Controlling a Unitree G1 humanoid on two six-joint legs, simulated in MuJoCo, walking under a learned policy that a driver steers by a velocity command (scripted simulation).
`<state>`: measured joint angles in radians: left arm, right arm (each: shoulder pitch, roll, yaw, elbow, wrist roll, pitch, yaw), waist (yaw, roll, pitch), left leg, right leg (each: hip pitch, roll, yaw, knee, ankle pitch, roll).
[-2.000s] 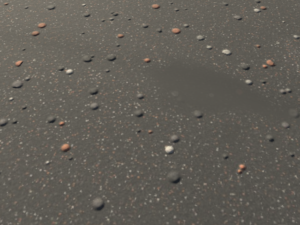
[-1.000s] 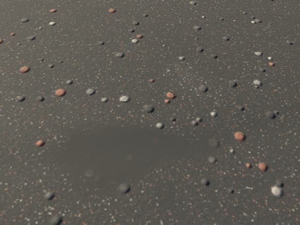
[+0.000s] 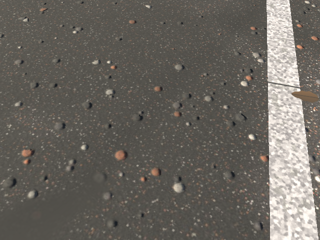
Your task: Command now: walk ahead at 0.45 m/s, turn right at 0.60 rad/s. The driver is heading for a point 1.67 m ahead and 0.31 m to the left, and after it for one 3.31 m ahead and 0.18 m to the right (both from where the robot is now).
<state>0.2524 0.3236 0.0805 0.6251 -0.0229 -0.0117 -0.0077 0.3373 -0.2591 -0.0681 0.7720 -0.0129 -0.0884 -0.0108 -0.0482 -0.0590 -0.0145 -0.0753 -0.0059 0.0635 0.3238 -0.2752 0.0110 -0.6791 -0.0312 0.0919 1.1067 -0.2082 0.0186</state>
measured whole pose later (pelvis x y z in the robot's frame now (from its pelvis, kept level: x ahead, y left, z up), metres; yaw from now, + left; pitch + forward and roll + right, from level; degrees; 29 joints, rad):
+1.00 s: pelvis +0.56 -0.05 +0.00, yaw -7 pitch +1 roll +0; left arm 0.22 0.31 0.05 0.76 -0.01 -0.06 0.00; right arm 0.30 -0.27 -0.04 0.80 0.00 -0.09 0.03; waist -0.04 -0.04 0.04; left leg -0.22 -0.06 0.05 0.35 -0.15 0.07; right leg -0.58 -0.10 0.05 1.06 -0.26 0.00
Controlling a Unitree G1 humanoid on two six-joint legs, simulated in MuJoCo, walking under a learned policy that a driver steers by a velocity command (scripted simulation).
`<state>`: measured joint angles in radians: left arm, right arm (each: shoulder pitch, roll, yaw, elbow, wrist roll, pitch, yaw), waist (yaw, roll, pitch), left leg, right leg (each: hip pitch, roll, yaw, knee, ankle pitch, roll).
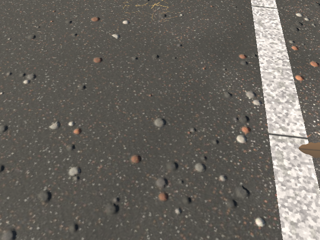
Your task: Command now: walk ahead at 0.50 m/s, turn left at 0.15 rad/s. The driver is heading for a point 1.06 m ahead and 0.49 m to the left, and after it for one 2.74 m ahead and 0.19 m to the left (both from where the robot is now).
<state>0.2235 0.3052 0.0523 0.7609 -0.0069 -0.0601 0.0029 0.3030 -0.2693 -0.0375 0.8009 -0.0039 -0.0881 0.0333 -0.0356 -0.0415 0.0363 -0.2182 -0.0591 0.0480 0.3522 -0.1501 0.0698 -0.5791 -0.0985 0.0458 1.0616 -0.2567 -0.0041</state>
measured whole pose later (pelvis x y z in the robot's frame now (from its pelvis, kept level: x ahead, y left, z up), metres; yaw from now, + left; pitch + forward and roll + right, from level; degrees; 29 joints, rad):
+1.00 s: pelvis +0.50 +0.11 +0.00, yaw +33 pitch +1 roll -1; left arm 0.14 0.32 0.06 0.77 0.00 -0.10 -0.01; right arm 0.29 -0.29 -0.06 0.66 0.01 -0.04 0.02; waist -0.02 -0.02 0.07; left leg -0.28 -0.10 -0.03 0.43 -0.16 0.10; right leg -0.55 -0.09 0.05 1.10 -0.31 0.02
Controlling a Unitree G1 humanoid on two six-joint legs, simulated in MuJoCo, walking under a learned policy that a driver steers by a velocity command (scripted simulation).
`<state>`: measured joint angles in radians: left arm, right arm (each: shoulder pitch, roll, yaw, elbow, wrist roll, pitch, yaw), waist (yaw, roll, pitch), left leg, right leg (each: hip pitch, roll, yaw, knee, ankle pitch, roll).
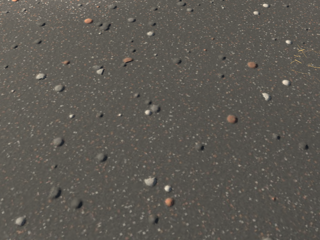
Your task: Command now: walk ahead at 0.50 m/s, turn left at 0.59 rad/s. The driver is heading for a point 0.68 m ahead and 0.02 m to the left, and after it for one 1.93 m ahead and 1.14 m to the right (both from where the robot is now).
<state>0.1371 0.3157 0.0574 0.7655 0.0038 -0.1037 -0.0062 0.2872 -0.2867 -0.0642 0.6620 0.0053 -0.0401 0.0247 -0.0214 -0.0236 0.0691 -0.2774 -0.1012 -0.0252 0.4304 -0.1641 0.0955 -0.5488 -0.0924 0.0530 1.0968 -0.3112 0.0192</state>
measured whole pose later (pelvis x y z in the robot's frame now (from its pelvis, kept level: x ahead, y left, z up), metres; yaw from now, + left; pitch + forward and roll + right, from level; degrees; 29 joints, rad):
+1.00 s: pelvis +0.45 +0.06 -0.01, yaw +17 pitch +1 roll +0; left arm 0.19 0.30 0.04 0.86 -0.01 0.02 0.03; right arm 0.12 -0.23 -0.03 0.74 -0.03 -0.03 0.02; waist 0.01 -0.04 0.05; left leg -0.35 -0.03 0.05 0.45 -0.11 0.05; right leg -0.42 -0.07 0.03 0.87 -0.45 0.07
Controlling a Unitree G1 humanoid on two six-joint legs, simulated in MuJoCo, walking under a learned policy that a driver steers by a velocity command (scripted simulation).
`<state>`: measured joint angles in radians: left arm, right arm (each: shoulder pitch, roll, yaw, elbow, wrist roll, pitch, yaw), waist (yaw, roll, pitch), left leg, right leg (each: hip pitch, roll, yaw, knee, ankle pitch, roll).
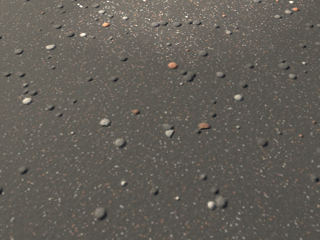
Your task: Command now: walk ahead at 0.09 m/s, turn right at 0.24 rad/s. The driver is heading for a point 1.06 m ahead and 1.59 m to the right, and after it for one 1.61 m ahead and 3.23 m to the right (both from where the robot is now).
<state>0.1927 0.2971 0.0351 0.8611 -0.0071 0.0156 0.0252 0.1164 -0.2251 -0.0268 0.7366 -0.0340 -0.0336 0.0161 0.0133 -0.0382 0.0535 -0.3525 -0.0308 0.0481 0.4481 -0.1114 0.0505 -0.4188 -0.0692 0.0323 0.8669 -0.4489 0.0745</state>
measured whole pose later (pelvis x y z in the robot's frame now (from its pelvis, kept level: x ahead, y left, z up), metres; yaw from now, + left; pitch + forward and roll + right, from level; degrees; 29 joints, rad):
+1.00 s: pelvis +0.04 -0.01 +0.01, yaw -34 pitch +0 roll +0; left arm 0.17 0.33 0.08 0.69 -0.02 0.07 0.00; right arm 0.11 -0.28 -0.06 0.82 0.00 0.02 -0.03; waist -0.01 -0.02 0.09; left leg -0.17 0.05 0.10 0.40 -0.23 -0.01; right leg -0.42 -0.04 0.02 0.84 -0.39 0.09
